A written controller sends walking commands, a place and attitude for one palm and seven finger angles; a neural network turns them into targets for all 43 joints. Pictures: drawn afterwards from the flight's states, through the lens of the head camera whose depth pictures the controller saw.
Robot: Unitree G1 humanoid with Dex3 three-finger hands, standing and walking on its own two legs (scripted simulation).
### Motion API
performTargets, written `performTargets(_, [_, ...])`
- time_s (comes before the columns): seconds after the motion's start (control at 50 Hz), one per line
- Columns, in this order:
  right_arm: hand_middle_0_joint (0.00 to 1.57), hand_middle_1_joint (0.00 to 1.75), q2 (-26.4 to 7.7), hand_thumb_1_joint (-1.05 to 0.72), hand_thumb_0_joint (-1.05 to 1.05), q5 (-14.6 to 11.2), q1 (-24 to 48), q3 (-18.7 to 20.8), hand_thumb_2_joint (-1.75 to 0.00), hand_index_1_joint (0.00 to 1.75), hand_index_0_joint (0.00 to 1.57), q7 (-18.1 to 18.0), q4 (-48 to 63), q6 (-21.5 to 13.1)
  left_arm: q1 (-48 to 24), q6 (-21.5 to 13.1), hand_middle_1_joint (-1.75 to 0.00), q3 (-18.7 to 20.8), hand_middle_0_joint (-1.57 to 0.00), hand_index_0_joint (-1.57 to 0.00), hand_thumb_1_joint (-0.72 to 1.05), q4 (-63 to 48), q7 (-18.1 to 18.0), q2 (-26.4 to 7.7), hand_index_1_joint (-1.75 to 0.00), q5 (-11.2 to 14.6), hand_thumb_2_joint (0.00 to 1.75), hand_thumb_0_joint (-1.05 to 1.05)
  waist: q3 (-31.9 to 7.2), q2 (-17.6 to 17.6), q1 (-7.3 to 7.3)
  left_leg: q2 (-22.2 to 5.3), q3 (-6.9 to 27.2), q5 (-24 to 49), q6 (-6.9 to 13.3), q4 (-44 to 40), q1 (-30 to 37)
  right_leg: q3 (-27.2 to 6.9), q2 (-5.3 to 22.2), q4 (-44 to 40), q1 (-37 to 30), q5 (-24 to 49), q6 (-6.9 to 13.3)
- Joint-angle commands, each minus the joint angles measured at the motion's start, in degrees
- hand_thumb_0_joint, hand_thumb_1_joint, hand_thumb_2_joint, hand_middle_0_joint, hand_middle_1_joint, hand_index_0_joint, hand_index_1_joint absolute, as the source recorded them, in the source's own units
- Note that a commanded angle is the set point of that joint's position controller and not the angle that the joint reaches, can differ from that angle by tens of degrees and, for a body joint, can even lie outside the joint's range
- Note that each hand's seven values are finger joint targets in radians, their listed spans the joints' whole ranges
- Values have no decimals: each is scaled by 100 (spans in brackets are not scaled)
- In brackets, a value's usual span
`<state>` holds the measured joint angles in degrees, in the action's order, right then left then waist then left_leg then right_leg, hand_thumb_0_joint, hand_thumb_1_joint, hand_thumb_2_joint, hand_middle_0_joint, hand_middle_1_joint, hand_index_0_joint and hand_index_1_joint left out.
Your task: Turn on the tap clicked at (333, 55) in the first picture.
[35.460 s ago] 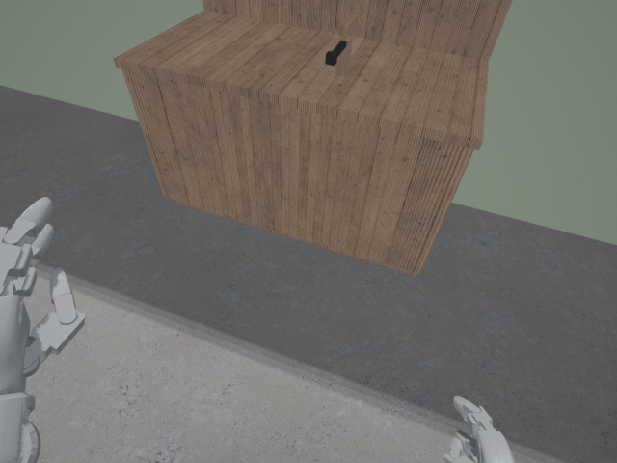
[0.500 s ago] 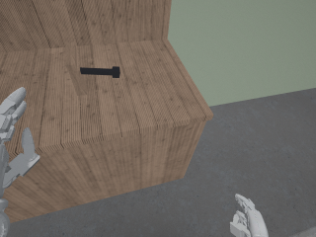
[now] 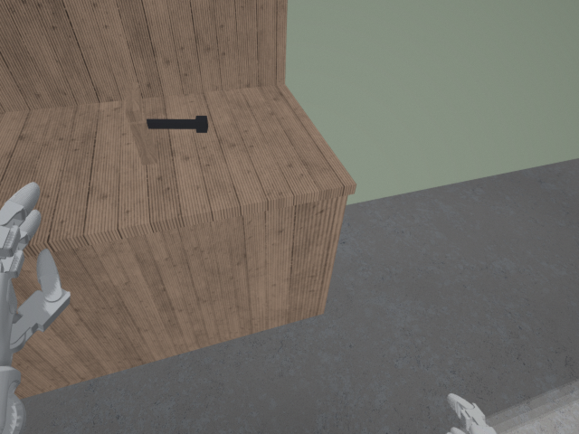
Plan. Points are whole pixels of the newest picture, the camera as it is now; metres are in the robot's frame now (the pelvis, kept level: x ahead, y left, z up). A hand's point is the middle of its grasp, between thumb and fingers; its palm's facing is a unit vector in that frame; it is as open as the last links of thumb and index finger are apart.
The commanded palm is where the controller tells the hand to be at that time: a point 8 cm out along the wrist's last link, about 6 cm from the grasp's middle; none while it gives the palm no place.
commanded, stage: stop stepping back and stand still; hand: left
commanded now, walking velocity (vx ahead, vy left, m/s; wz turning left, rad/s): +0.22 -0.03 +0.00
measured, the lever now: (201, 124) +0.75 +0.22 +0.06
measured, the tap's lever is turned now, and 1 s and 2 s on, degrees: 75 75 75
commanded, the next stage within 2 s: stand and check the lever's angle in 0.76 s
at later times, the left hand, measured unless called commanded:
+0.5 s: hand (37, 347) +0.16 +0.23 +0.18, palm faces +0.48 -0.79 -0.39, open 7.4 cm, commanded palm +0.10 +0.26 +0.19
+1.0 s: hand (50, 335) +0.17 +0.23 +0.17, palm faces +0.44 -0.82 -0.36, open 7.4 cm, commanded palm +0.12 +0.27 +0.19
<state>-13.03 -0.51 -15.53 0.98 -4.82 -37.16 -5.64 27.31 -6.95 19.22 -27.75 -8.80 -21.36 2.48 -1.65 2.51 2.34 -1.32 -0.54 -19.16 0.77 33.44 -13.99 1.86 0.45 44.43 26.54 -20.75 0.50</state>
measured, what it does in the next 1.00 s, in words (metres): steps on the spot: right foot, then left foot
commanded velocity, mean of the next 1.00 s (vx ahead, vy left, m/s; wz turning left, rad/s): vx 0.04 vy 0.02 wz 0.00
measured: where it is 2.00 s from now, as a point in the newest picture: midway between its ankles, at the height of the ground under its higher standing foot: outside the picture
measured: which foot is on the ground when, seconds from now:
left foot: down 0.00-0.12, up 0.14-0.36, down 0.38-1.00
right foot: up 0.00-0.10, down 0.12-1.00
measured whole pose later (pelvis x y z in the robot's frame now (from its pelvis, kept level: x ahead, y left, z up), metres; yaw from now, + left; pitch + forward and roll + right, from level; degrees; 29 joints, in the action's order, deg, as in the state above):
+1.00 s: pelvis -0.02 -0.02 +0.02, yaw +4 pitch -2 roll -1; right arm -12.9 -0.6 -11.6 0.2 -4.0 -35.4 -6.1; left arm 27.1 -7.9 17.2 -25.1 -8.5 -19.4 2.9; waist 0.9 -1.1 0.2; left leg -0.9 -0.8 -13.5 0.4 26.3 -11.3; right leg 1.2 -3.9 22.5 11.7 -9.2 3.1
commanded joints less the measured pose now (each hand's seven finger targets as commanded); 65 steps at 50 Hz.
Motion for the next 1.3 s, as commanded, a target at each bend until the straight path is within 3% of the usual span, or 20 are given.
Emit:
performTargets(0.0, [20, 30, -564, -90, 0, -38, 815, 181, -90, 30, 20, 140, 762, -443, -516, -405, -30, 654, -20, -20, 90, -924, -59, -920, -30, -65, 90, 0, 698, -1519, -181, -1372, 1763, -1638, 1060, -2229, -1164, -406, 212, 1003, 45, -345, -48])
performTargets(0.06, [20, 30, -683, -90, 0, 30, 792, 167, -90, 30, 20, 67, 754, -378, -283, -382, -30, 592, -20, -20, 90, -512, -17, -784, -30, -33, 90, 0, 267, -654, -372, -744, 854, -1607, 532, -888, -1502, 30, -105, -1712, -2063, 64, -26])
performTargets(0.08, [20, 30, -664, -90, 0, 42, 838, 221, -90, 30, 20, 59, 817, -343, -345, -396, -30, 537, -20, -20, 90, -596, 33, -808, -30, -62, 90, 0, 173, 398, -394, -177, 287, -1304, 358, 652, -1838, -624, 277, -2527, -2419, 15, 161])
performTargets(0.1, [20, 30, -635, -90, 0, 11, 881, 287, -90, 30, 20, 82, 902, -302, -461, -395, -30, 607, -20, -20, 90, -756, 86, -965, -30, -52, 90, 0, 3, 1705, -323, 344, -85, -1158, 172, 2492, -2174, -2894, 1534, -3563, -2111, -1026, 650])
performTargets(0.12, [20, 30, -583, -90, 0, 24, 914, 225, -90, 30, 20, 143, 906, -339, -725, -462, -30, 511, -20, -20, 90, -905, 140, -833, -30, -56, 90, 0, 83, 1022, -211, 283, 350, -566, 75, 3285, -2089, -3552, 1935, -3885, -1461, -1673, 607])
performTargets(0.2, [20, 30, -451, -90, 0, 16, 705, 126, -90, 30, 20, 151, 547, -316, -772, -542, -30, 607, -20, -20, 90, -1011, 121, -1076, -30, 19, 90, 0, 149, 302, -28, -96, 68, 188, 11, 2592, -1028, -1809, 1503, -3552, -28, -1819, 701])
performTargets(0.3, [20, 30, -409, -90, 0, 76, 784, 48, -90, 30, 20, -61, 826, -440, -744, -438, -30, 519, -20, -20, 90, -1154, -100, -979, -30, 15, 90, 0, -200, 211, -155, 181, -568, -456, 256, -334, 678, -1283, 1139, -3091, -114, -2036, 562])
performTargets(0.32, [20, 30, -495, -90, 0, 74, 761, 79, -90, 30, 20, -88, 887, -447, -680, -411, -30, 474, -20, -20, 90, -1056, -110, -898, -30, 49, 90, 0, -144, -161, -110, 32, -254, -613, 347, -946, 792, -1142, 939, -2569, -243, -1752, 467])
performTargets(0.36, [20, 30, -740, -90, 0, 58, 746, 137, -90, 30, 20, -40, 950, -400, -977, -417, -30, 441, -20, -20, 90, -1201, -120, -785, -30, 23, 90, 0, 14, -1762, -142, -1138, 1569, -1658, 899, -1999, 607, -204, -211, -455, 21, -781, -29])
performTargets(0.38, [20, 30, -640, -90, 0, 11, 756, 172, -90, 30, 20, -28, 917, -387, -983, -351, -30, 668, -20, -20, 90, -1035, -131, -1002, -30, -44, 90, 0, -198, -1764, -149, -1473, 1698, -1579, 1087, -2172, -2, -66, -355, 838, -348, -621, -216])
performTargets(0.42, [20, 30, -541, -90, 0, -59, 712, 198, -90, 30, 20, 82, 882, -431, -858, -305, -30, 584, -20, -20, 90, -751, -27, -886, -30, -38, 90, 0, 356, -1692, -125, -1505, 1781, -2136, 1082, -2465, -797, -430, -85, 1402, -121, -407, -143])
performTargets(0.5, [20, 30, -555, -90, 0, -32, 922, 120, -90, 30, 20, 128, 931, -397, -394, -326, -30, 464, -20, -20, 90, -645, 27, -739, -30, -42, 90, 0, 354, -2, -345, -476, 346, -855, 345, -451, -1147, -430, 109, -2463, -1803, 565, -78])
performTargets(0.52, [20, 30, -528, -90, 0, -6, 1009, 164, -90, 30, 20, 150, 981, -359, -421, -336, -30, 539, -20, -20, 90, -715, 75, -925, -30, -58, 90, 0, 333, 968, -269, 95, 58, -622, 144, 910, -1258, -1942, 863, -3246, -1486, -32, 241])
performTargets(0.54, [20, 30, -425, -90, 0, -24, 1118, 136, -90, 30, 20, 188, 1027, -372, -821, -381, -30, 481, -20, -20, 90, -1104, 96, -922, -30, -7, 90, 0, 144, 1119, -241, 190, 34, -485, 39, 1709, -1289, -2981, 1617, -3684, -1252, -483, 593])
performTargets(0.6, [20, 30, -515, -90, 0, -41, 792, 210, -90, 30, 20, 203, 879, -412, -744, -513, -30, 646, -20, -20, 90, -1332, 38, -1044, -30, 49, 90, 0, -108, 148, -188, -18, 359, -131, -1, 1724, -974, -2447, 1548, -3343, -1365, 293, 622])
performTargets(0.64, [20, 30, -388, -90, 0, -11, 868, 109, -90, 30, 20, 124, 878, -372, -676, -519, -30, 651, -20, -20, 90, -1238, -32, -1023, -30, 18, 90, 0, -158, 101, -222, -35, 196, -115, 66, 638, -378, -1875, 1344, -3145, -1269, 525, 652])
performTargets(0.68, [20, 30, -398, -90, 0, 33, 897, 75, -90, 30, 20, 56, 912, -364, -609, -500, -30, 586, -20, -20, 90, -1044, -110, -898, -30, 28, 90, 0, -252, 58, -224, 90, 20, 292, 124, -461, 369, -1554, 1054, -3114, -1141, 21, 474])
performTargets(0.74, [20, 30, -613, -90, 0, 19, 957, 152, -90, 30, 20, 6, 1011, -357, -689, -503, -30, 408, -20, -20, 90, -1057, -127, -757, -30, 61, 90, 0, -174, -640, -305, -469, 726, 291, 344, -1305, 660, -1166, 413, -2686, -1112, 93, 88])
performTargets(0.88, [20, 30, -580, -90, 0, -5, 988, 137, -90, 30, 20, 47, 1034, -341, -409, -439, -30, 405, -20, -20, 90, -866, -87, -747, -30, 40, 90, 0, -141, -187, -266, -278, 484, 510, 201, -1038, 195, -1134, 408, -2910, -1581, 595, 69])
performTargets(1.28, [20, 30, -610, -90, 0, 20, 1059, 118, -90, 30, 20, 35, 1097, -170, -491, -460, -30, 382, -20, -20, 90, -1014, -65, -722, -30, 94, 90, 0, -479, -562, -290, -444, 514, 1934, 30, -1335, 573, -660, 185, -2308, -1986, 2234, 67])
